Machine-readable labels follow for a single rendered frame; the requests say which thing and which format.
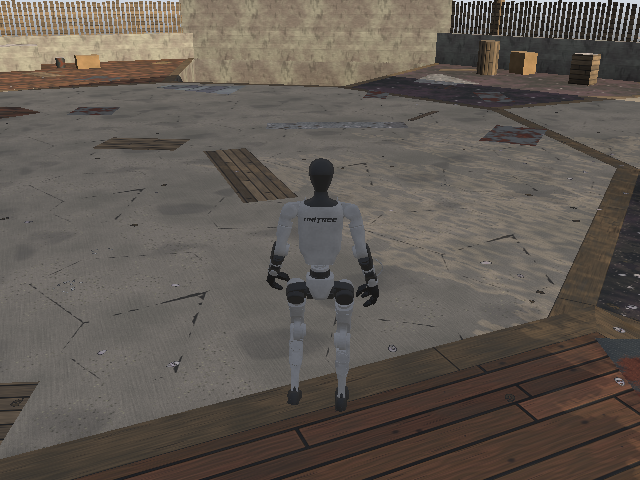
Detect left robot thigh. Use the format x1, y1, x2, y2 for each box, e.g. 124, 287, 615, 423
286, 278, 307, 340

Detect left robot forearm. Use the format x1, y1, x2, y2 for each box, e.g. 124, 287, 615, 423
268, 241, 285, 276

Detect left robot upper arm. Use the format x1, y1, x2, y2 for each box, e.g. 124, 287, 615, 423
274, 201, 300, 257

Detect robot left foot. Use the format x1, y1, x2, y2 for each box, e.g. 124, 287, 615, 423
287, 387, 302, 405

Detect left robot hand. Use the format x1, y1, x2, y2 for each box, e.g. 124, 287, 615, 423
266, 272, 290, 290

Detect right robot hand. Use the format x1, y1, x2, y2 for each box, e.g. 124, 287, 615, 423
356, 283, 379, 307

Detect right robot forearm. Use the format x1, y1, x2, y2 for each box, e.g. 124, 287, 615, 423
358, 243, 378, 287

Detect right robot upper arm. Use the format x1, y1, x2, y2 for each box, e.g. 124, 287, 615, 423
341, 202, 368, 259

